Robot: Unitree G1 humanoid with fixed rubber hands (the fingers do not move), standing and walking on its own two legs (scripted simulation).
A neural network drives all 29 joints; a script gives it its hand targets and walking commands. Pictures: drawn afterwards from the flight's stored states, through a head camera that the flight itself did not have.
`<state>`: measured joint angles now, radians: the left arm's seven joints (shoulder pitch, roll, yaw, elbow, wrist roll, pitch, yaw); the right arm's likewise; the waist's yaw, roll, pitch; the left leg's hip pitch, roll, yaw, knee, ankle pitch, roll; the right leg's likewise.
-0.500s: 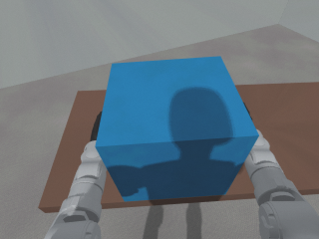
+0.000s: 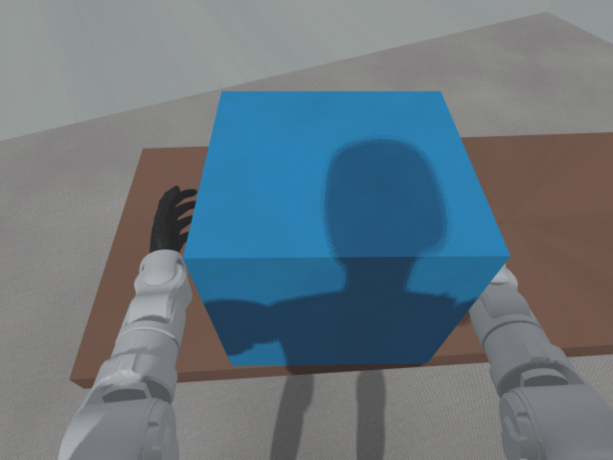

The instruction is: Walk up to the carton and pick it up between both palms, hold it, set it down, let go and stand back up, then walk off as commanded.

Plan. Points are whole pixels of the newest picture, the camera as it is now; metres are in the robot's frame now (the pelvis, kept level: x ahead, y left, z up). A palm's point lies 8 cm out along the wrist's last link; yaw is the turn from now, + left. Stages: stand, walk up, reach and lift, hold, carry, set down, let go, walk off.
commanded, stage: set down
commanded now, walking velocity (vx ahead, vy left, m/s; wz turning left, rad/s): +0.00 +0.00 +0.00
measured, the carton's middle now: (330, 235) +0.42 -0.03 +0.06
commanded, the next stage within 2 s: none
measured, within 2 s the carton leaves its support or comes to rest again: neither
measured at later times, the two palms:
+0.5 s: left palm (136, 299) +0.34 +0.23 +0.03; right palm (480, 268) +0.37 -0.23 +0.04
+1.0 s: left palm (121, 343) +0.28 +0.23 +0.04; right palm (509, 319) +0.29 -0.24 +0.04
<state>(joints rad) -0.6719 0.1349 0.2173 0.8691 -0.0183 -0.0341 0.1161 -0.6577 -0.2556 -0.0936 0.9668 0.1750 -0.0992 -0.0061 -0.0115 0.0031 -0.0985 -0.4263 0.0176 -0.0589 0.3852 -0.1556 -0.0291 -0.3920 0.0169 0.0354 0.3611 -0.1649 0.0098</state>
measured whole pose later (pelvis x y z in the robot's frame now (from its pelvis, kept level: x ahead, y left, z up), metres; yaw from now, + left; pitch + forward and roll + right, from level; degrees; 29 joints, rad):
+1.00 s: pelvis -0.04 +0.00 +0.00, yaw +0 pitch +5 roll +0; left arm -0.27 0.22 0.11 0.54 -0.16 0.04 0.09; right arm -0.37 -0.29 -0.08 0.78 0.19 -0.05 0.12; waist -0.01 -0.02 -0.10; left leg -0.37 0.02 -0.06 0.39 -0.12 -0.03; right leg -0.35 0.02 0.04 0.40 -0.14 0.01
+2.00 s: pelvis -0.04 +0.01 +0.00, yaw +0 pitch -2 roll +0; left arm 0.19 0.23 0.06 0.14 -0.16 0.22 0.10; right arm 0.17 -0.29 -0.08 0.35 0.19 0.06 0.10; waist -0.01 -0.08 -0.08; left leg -0.24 0.00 -0.06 0.43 -0.16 -0.03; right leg -0.21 0.00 0.04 0.43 -0.18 0.00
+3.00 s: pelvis +0.02 +0.01 +0.00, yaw +0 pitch +0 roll +0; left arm 0.31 0.21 0.01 0.38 -0.12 0.08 0.03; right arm 0.24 -0.28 -0.01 0.61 0.19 -0.16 0.07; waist 0.00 -0.01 0.00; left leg -0.17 0.00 -0.06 0.39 -0.22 -0.02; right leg -0.13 0.00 0.04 0.37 -0.23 0.00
